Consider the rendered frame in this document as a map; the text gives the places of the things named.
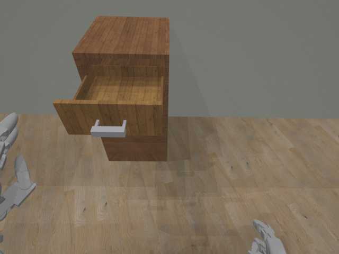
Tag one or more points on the drawer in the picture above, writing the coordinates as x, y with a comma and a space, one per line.
113, 93

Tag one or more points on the left robot hand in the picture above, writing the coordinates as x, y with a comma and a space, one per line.
17, 193

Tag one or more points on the right robot hand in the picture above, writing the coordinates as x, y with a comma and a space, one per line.
273, 244

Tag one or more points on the cabinet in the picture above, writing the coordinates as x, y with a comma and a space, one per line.
129, 41

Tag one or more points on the handle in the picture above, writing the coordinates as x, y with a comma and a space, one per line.
108, 131

